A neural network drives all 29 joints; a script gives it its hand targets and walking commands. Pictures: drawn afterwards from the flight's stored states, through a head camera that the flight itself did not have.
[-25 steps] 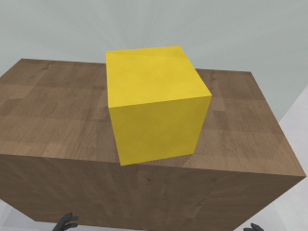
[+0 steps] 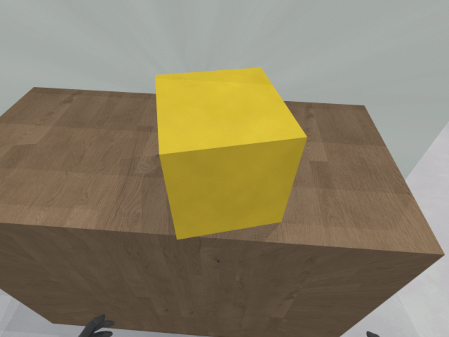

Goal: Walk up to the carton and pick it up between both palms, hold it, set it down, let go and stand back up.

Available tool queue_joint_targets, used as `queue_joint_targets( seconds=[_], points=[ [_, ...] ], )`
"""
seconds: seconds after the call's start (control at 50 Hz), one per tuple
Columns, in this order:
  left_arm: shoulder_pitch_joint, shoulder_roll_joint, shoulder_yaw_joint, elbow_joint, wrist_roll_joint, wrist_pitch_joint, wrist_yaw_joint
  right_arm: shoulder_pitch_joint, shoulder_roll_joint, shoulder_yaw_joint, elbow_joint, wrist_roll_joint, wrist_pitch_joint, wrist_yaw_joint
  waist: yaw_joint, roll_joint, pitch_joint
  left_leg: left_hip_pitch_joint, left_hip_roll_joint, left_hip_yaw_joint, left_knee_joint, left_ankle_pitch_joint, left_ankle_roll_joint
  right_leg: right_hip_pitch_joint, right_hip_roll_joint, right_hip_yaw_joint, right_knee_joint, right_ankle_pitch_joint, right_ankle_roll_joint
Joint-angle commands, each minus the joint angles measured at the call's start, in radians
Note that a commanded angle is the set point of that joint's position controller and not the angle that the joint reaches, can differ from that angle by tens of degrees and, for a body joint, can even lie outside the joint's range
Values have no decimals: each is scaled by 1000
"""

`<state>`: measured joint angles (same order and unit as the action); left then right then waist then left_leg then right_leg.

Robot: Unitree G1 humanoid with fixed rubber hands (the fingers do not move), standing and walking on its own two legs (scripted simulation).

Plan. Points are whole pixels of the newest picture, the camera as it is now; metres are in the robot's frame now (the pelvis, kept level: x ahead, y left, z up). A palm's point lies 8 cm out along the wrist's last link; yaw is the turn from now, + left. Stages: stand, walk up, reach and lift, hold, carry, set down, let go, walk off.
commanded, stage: stand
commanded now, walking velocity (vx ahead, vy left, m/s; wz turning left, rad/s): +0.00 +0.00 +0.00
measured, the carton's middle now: (220, 151) +0.45 +0.04 +0.11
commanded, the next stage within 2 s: none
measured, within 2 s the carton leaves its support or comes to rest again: neither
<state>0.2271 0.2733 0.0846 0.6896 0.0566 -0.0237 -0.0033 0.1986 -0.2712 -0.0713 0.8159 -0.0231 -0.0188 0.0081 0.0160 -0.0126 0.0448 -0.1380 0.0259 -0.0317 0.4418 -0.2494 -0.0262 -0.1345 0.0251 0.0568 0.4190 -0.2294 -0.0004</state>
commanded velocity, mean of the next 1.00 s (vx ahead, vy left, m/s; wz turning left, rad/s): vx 0.00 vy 0.00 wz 0.00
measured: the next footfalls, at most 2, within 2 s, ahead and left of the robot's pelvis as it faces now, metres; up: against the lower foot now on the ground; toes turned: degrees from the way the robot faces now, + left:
none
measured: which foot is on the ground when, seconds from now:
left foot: down 0.00-1.00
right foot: down 0.00-1.00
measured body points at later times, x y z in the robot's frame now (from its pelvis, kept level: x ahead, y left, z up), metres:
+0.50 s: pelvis +0.00 +0.00 +0.00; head +0.00 +0.01 +0.45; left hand +0.13 +0.28 -0.10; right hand +0.11 -0.28 -0.11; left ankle +0.00 +0.14 -0.74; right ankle +0.00 -0.12 -0.74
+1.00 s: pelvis +0.00 +0.00 +0.00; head -0.01 +0.01 +0.45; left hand +0.12 +0.28 -0.10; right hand +0.11 -0.28 -0.11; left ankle +0.00 +0.14 -0.74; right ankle +0.00 -0.12 -0.74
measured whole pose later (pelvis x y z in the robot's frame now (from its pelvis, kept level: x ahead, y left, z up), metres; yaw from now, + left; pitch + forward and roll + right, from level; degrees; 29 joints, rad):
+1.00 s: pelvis +0.00 +0.00 +0.00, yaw +0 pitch -3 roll +0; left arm 0.23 0.28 0.08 0.73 0.06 -0.02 0.00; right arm 0.20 -0.27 -0.07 0.87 -0.02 -0.02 0.01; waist 0.02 -0.01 0.04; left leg -0.14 0.03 -0.03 0.43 -0.24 -0.03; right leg -0.13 0.02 0.06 0.42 -0.22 0.00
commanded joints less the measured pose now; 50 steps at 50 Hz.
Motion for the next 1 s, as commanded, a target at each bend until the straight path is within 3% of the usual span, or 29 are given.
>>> queue_joint_targets(
  seconds=[0.0,0.04,0.06,0.08,0.12,0.18,0.2,0.22,0.24,0.26,0.28,0.34,0.36,0.42,0.44,0.48,0.54,0.56,0.6,0.68,0.74,0.76,0.8,0.84,0.86,0.9,0.92,0.96,0.98],
  points=[
    [-63,241,33,31,-36,-23,9,-25,-241,-45,-27,-1,-18,-7,-22,87,-3,-10,72,-71,-96,173,63,-35,-113,66,-75,156,-50],
    [-54,268,38,40,-40,-26,10,-28,-238,-43,-30,4,-18,-8,-30,48,1,0,72,-70,-101,163,62,-48,-113,69,-70,167,-52],
    [-36,256,38,50,-38,-28,11,-25,-241,-36,-22,-5,-18,-11,-21,75,-22,-12,72,-66,-105,146,68,-10,-106,68,-78,148,-50],
    [-45,251,34,47,-37,-25,13,-35,-233,-42,-28,-5,-24,-10,-24,32,-4,-13,66,-68,-100,161,59,-28,-105,63,-84,169,-47],
    [-43,243,38,39,-34,-22,14,-52,-231,-42,-18,3,-21,-7,-10,78,-29,-32,62,-58,-96,186,61,9,-109,58,-59,203,-50],
    [-54,237,34,48,-39,-26,10,-51,-232,-39,-13,1,-23,-11,-6,28,15,-28,72,-73,-98,198,64,-24,-110,58,-64,187,-49],
    [-29,249,33,48,-35,-26,12,-38,-230,-38,-19,1,-23,-7,-11,73,-14,-20,71,-73,-103,184,66,-10,-113,68,-65,188,-49],
    [-39,261,41,60,-39,-18,18,-45,-218,-33,-12,2,-22,-5,-13,43,-26,-20,81,-81,-103,199,64,2,-119,68,-64,184,-55],
    [-33,260,42,52,-42,-16,17,-40,-225,-32,-17,4,-23,-9,-15,72,-27,-23,76,-74,-100,177,63,4,-119,72,-56,172,-60],
    [-46,244,38,58,-40,-16,15,-67,-213,-33,-18,4,-22,-11,-2,66,-9,-11,68,-71,-88,196,59,-22,-126,75,-63,187,-66],
    [-40,248,37,49,-47,-15,15,-52,-213,-31,-20,3,-25,-12,-16,46,-14,-21,72,-68,-94,187,62,-19,-110,64,-73,192,-56],
    [-36,232,27,61,-44,-22,11,-63,-248,-39,-1,3,-20,-15,-4,67,-18,-17,69,-68,-113,176,59,-5,-112,68,-77,168,-50],
    [-68,239,30,48,-42,-22,10,-50,-255,-46,-8,5,-18,-12,-29,37,-8,-14,68,-64,-104,167,57,-14,-108,60,-76,185,-47],
    [-65,234,31,51,-41,-25,12,-44,-243,-41,-2,6,-21,-12,-17,66,-9,-9,67,-70,-100,175,61,-8,-112,61,-79,200,-47],
    [-58,241,30,61,-37,-19,18,-64,-233,-42,0,1,-20,-13,-22,18,7,1,77,-71,-97,195,65,-24,-112,62,-74,214,-52],
    [-50,231,29,58,-37,-22,14,-63,-236,-39,-7,3,-23,-11,-13,76,-12,10,71,-67,-105,222,58,-19,-122,65,-67,230,-55],
    [-61,235,26,57,-39,-22,19,-63,-219,-37,-5,1,-20,-12,-26,40,-1,-12,76,-73,-98,199,62,-23,-116,64,-78,208,-51],
    [-60,247,31,53,-38,-18,21,-57,-217,-29,3,0,-16,-12,-12,36,-14,-16,67,-64,-96,194,56,-3,-113,65,-79,187,-49],
    [-71,251,32,60,-44,-18,16,-56,-230,-30,1,4,-22,-12,-19,77,-12,-12,70,-61,-98,180,58,-20,-119,78,-78,186,-47],
    [-62,260,32,63,-39,-20,18,-52,-221,-34,6,5,-20,-10,-32,38,-11,-9,66,-55,-105,177,56,-9,-114,66,-87,199,-44],
    [-55,251,34,67,-40,-26,17,-63,-228,-35,4,3,-17,-13,-5,78,-11,-3,71,-68,-99,220,59,-11,-121,61,-69,209,-46],
    [-62,252,32,70,-42,-27,19,-55,-218,-25,7,10,-15,-4,-14,36,-26,8,75,-74,-95,217,63,-16,-125,66,-60,207,-55],
    [-62,226,23,69,-41,-20,13,-60,-249,-41,5,2,-19,-10,-26,63,-9,-1,79,-73,-99,197,58,-21,-119,70,-84,181,-54],
    [-54,236,26,61,-41,-27,12,-48,-265,-45,16,7,-18,-10,-12,54,-6,9,75,-67,-93,199,60,-29,-123,79,-91,193,-58],
    [-79,248,25,72,-38,-24,14,-31,-243,-37,25,3,-19,-10,-38,77,17,-17,74,-71,-109,181,58,-26,-120,75,-78,198,-51],
    [-38,245,30,79,-39,-17,13,-82,-240,-36,6,1,-17,-12,-6,52,-8,0,81,-76,-105,191,64,-20,-110,59,-90,204,-49],
    [-77,226,27,70,-38,-17,13,-77,-248,-41,4,4,-20,-14,-27,49,11,-30,80,-80,-111,164,66,-15,-104,50,-84,201,-44],
    [-50,221,20,75,-48,-28,11,-63,-255,-40,11,9,-20,-13,-6,58,-2,-19,73,-77,-109,184,69,-13,-117,80,-82,174,-48],
    [-43,238,23,81,-45,-31,12,-78,-234,-35,12,0,-11,-11,2,28,-14,15,78,-80,-118,193,68,-21,-112,65,-89,180,-43]
  ],
)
